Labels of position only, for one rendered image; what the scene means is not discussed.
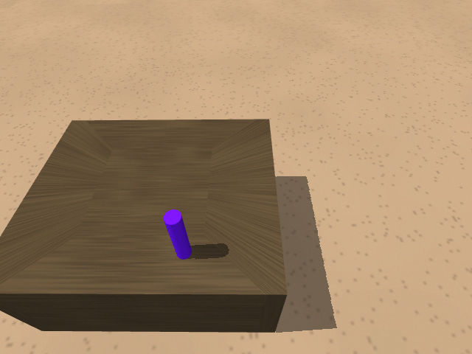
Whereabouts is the can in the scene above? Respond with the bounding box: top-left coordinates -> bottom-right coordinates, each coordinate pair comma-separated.
164,209 -> 192,260

